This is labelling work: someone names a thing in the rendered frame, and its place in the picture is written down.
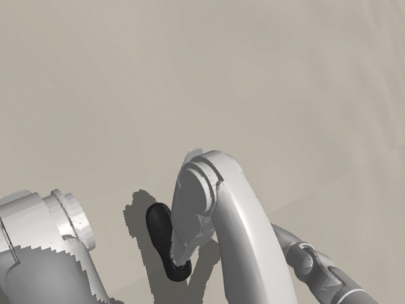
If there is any right robot hand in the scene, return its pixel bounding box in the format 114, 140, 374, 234
271, 223, 301, 259

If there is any right robot foot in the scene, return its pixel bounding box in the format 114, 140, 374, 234
146, 203, 192, 282

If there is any right robot arm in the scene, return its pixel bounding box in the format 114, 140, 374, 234
286, 241, 379, 304

